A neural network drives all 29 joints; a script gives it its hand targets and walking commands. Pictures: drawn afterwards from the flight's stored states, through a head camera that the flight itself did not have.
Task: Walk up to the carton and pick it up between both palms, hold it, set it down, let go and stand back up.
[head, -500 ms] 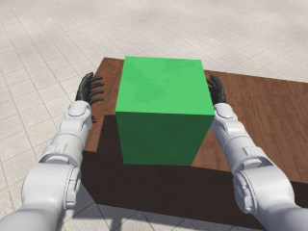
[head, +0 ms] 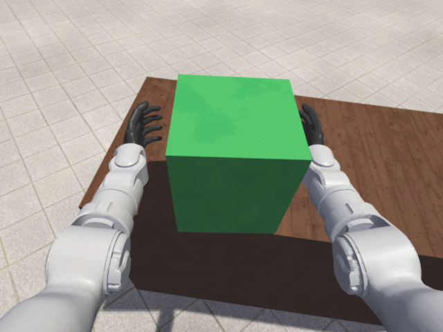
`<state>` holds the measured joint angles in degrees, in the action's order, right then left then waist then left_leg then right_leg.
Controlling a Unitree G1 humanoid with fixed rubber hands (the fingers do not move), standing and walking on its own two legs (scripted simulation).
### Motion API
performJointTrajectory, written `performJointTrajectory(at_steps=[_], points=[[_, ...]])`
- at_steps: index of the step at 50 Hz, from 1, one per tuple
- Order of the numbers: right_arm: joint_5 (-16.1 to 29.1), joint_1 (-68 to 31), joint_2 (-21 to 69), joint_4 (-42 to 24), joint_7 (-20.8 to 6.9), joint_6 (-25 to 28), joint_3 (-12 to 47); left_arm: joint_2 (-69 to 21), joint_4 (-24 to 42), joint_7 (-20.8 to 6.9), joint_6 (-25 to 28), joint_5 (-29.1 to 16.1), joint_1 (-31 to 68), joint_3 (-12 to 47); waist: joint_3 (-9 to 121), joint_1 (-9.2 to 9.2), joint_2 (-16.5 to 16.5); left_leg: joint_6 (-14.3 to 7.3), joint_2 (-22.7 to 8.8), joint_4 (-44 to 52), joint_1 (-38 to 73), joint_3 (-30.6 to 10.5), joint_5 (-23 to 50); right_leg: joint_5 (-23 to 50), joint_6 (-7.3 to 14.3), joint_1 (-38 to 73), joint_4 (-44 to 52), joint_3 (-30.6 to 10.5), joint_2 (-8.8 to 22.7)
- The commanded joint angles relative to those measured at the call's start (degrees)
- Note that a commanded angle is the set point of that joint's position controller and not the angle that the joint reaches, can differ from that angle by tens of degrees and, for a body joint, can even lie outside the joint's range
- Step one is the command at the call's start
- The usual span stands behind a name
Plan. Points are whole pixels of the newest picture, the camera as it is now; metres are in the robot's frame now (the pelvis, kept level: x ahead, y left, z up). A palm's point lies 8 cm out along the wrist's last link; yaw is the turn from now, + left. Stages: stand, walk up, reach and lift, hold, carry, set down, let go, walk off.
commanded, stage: reach and lift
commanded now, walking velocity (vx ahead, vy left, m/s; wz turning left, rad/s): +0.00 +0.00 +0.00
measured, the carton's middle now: (230, 160) +0.44 -0.02 +0.05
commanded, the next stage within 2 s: none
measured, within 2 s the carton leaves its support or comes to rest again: leaves its support in 1.74 s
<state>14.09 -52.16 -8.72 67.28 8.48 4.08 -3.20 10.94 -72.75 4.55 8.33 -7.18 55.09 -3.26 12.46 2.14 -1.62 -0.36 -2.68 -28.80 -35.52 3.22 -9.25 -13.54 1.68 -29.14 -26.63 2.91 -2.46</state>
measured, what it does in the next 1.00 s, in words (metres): stands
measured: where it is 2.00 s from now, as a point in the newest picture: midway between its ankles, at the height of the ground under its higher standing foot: outside the picture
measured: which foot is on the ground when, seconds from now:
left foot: down 0.00-1.00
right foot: down 0.00-1.00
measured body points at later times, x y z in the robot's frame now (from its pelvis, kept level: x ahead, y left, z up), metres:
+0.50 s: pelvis +0.01 +0.00 +0.01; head +0.06 +0.02 +0.46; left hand +0.46 +0.15 +0.10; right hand +0.44 -0.16 +0.10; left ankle +0.04 +0.11 -0.73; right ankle -0.02 -0.10 -0.73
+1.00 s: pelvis +0.02 +0.00 +0.02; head +0.05 +0.03 +0.47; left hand +0.44 +0.16 +0.10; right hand +0.42 -0.15 +0.10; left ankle +0.04 +0.11 -0.73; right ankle -0.02 -0.10 -0.73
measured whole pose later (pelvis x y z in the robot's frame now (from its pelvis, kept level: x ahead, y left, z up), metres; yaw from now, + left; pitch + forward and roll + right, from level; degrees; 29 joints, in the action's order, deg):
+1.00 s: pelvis +0.02 +0.00 +0.02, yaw +0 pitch +3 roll +0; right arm -20.1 -38.8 7.2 47.9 3.3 8.6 -30.7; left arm -2.4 -45.6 -1.8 -0.6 21.6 41.7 -25.8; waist -0.5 0.0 -4.5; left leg -0.4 -1.1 -16.5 -12.0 4.6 -7.0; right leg -11.2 1.2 -6.3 -15.0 1.5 -1.4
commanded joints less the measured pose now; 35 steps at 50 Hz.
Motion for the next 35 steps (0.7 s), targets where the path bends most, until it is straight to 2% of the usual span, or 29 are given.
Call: performJointTrajectory(at_steps=[1, 3, 4, 6, 8, 9, 10, 12, 15, 16, 17, 19, 20, 22, 23, 24, 25, 26, 28, 29, 31, 32, 34, 35], points=[[-3.4, -25.7, -2.4, -11.3, -0.7, 3.3, -2.0, 1.3, 11.1, 0.2, 3.1, 4.5, 26.4, -2.9, 32.4, -1.63, 5.5, 2.9, 0.8, -2.8, 33.1, -2.5, 20.5, 16.3, -2.5, 1.3, 3.8, -0.9, 1.3], [-4.3, -24.0, 0.4, -11.5, -0.8, 3.3, -1.6, -0.6, 12.2, 0.4, 2.8, 8.1, 23.8, -5.7, 29.9, -2.25, 4.0, 2.8, 1.0, -2.6, 32.7, -2.4, 23.8, 20.4, -2.8, 4.4, 3.5, -1.1, 1.0], [-6.0, -23.4, -1.1, -13.0, -0.6, 3.5, -2.6, 1.0, 12.9, 0.4, 2.4, 10.1, 22.4, -7.9, 31.2, -2.88, 3.1, 2.6, 1.1, -2.1, 33.3, -1.8, 24.6, 22.1, -3.2, 6.5, 3.7, -1.3, 0.8], [-5.9, -22.6, 0.1, -13.1, -0.2, 3.6, -1.5, 1.0, 13.0, 0.3, 1.7, 12.2, 21.1, -9.8, 29.6, -4.18, 1.8, 2.0, 1.5, -0.9, 29.8, -0.5, 24.0, 24.9, -3.6, 11.8, 3.5, -2.1, 1.0], [-6.1, -23.2, 1.0, -15.5, -0.2, 3.7, -1.4, 0.0, 15.9, 0.7, 1.4, 13.2, 22.2, -10.4, 30.2, -4.57, 2.3, 2.0, 1.7, -0.1, 29.8, -0.1, 23.5, 25.6, -3.6, 12.8, 3.6, -2.4, 1.1], [-6.7, -23.3, 1.1, -15.7, -0.1, 3.7, -2.3, -0.8, 16.9, 0.8, 1.1, 12.9, 21.9, -10.4, 29.4, -3.98, 2.0, 2.0, 1.7, 0.2, 29.5, -0.2, 23.5, 25.8, -3.6, 12.9, 3.6, -2.6, 1.0], [-7.0, -22.7, 1.7, -15.7, 0.2, 3.4, -2.1, -0.5, 16.1, 0.6, 0.6, 13.1, 21.8, -11.0, 27.0, -4.16, 0.8, 1.5, 2.0, 0.7, 28.2, 0.5, 21.4, 25.0, -4.2, 14.0, 4.2, -2.7, 1.1], [-8.2, -23.0, 4.5, -16.1, 0.1, 2.5, -2.8, -2.1, 16.3, 0.2, 0.7, 12.1, 23.0, -10.6, 25.3, -3.37, -1.8, 0.4, 2.0, 2.5, 26.7, 0.2, 16.5, 21.1, -4.2, 13.1, 4.8, -2.9, 1.6], [-11.4, -22.1, 6.1, -15.8, -0.5, 2.4, -5.5, -4.3, 17.9, 0.0, 1.1, 13.9, 24.0, -10.3, 25.8, -2.79, 0.7, 0.5, 1.8, 3.0, 29.0, 0.7, 16.2, 19.4, -4.0, 12.1, 5.6, -2.7, 1.7], [-12.6, -21.7, 7.0, -15.8, -0.8, 2.4, -6.6, -4.4, 17.3, -0.2, 1.1, 14.4, 23.4, -11.7, 24.0, -3.02, -0.1, 0.4, 1.7, 3.0, 29.6, 0.7, 16.6, 19.4, -3.9, 11.6, 6.0, -2.7, 1.8], [-14.2, -21.9, 7.0, -15.9, -1.0, 2.4, -7.9, -5.4, 16.5, -0.5, 0.9, 15.3, 22.9, -12.3, 23.0, -2.88, 0.1, 0.5, 1.7, 3.6, 29.9, 0.7, 14.7, 16.9, -3.8, 11.0, 6.6, -2.2, 2.0], [-18.9, -22.3, 13.3, -15.9, -2.5, 3.0, -11.4, -10.5, 17.4, -1.9, 0.8, 19.1, 23.5, -15.0, 23.6, -3.01, 1.4, 0.7, 1.4, 4.1, 33.0, 1.3, 16.2, 17.5, -3.7, 11.9, 7.3, -1.3, 1.7], [-22.6, -22.8, 18.8, -17.3, -4.0, 3.9, -13.0, -15.9, 19.1, -3.4, 1.1, 21.2, 24.5, -15.2, 23.9, -2.85, 2.0, 0.8, 1.5, 4.5, 34.5, 1.2, 18.0, 19.4, -3.5, 13.3, 7.7, -1.2, 1.9], [-31.2, -23.8, 34.5, -17.6, -8.5, 5.6, -13.6, -30.2, 18.2, -7.8, 1.5, 26.1, 25.5, -13.5, 23.7, -2.39, 3.7, 1.2, 1.8, 5.5, 38.0, 1.9, 19.6, 22.5, -3.3, 17.0, 8.6, -0.1, 1.8], [-33.7, -21.0, 38.7, -17.1, -10.4, 6.2, -13.0, -33.3, 17.0, -9.2, 1.3, 28.3, 21.9, -13.5, 21.0, -2.80, 3.8, 1.0, 1.7, 6.2, 39.0, 2.1, 20.7, 25.9, -3.4, 20.2, 8.7, -0.2, 2.2], [-35.7, -18.9, 39.7, -17.2, -11.4, 6.5, -12.8, -35.2, 15.5, -10.3, 0.8, 29.6, 18.5, -14.1, 19.9, -2.87, 2.6, 1.2, 1.6, 6.9, 38.7, 2.0, 21.7, 29.4, -3.5, 23.9, 8.5, 0.0, 1.9], [-36.7, -18.0, 40.1, -18.7, -11.7, 7.2, -12.6, -35.4, 16.0, -10.8, 0.3, 30.5, 17.0, -15.0, 19.5, -3.65, 2.2, 0.9, 1.8, 7.3, 37.5, 2.2, 23.1, 32.1, -3.9, 26.1, 7.7, 0.0, 2.2], [-36.5, -17.4, 40.6, -18.0, -12.0, 7.4, -12.2, -36.0, 18.0, -10.8, -0.1, 30.8, 17.0, -14.5, 19.4, -3.49, 2.9, 1.1, 1.8, 7.7, 36.8, 2.2, 23.7, 33.9, -3.9, 27.5, 7.1, 0.0, 2.3], [-36.5, -16.8, 41.0, -18.0, -12.3, 8.1, -11.2, -36.7, 19.7, -10.6, -1.3, 30.5, 16.1, -13.7, 17.9, -4.05, 3.2, 1.3, 1.7, 7.9, 36.3, 2.7, 24.9, 32.9, -4.0, 28.7, 6.9, 0.4, 1.9], [-35.9, -16.2, 41.2, -18.2, -12.5, 8.0, -10.2, -36.2, 20.1, -10.5, -2.1, 30.3, 14.6, -13.9, 15.1, -4.45, 2.4, 0.9, 2.0, 8.8, 35.6, 3.0, 23.0, 31.1, -4.3, 29.1, 7.4, 0.1, 2.1], [-36.1, -15.1, 40.2, -17.6, -12.7, 7.3, -11.0, -36.4, 21.6, -10.8, -4.1, 30.2, 13.5, -13.5, 10.7, -3.05, 1.6, 1.0, 1.8, 9.5, 36.3, 2.7, 22.4, 29.2, -4.2, 27.6, 8.2, 0.8, 1.8], [-35.0, -14.8, 40.4, -17.6, -12.8, 7.0, -10.0, -36.5, 22.4, -11.2, -5.1, 29.5, 12.5, -13.6, 8.5, -3.79, 0.8, 0.7, 1.6, 9.9, 36.5, 2.7, 21.2, 28.2, -4.4, 28.0, 8.6, 0.5, 1.8], [-35.5, -15.1, 40.6, -19.1, -12.6, 7.4, -9.9, -37.5, 25.6, -11.6, -6.0, 29.0, 14.0, -11.6, 10.2, -2.63, 1.4, 0.9, 1.7, 9.9, 38.1, 2.9, 21.2, 27.2, -4.5, 26.3, 9.1, 1.0, 1.8], [-36.4, -15.3, 40.1, -19.2, -12.5, 7.4, -11.1, -38.5, 24.7, -11.5, -6.6, 29.2, 13.4, -11.3, 10.0, -2.00, 1.9, 1.4, 1.7, 9.8, 38.8, 3.2, 20.9, 25.3, -4.6, 25.3, 9.6, 1.8, 1.5]])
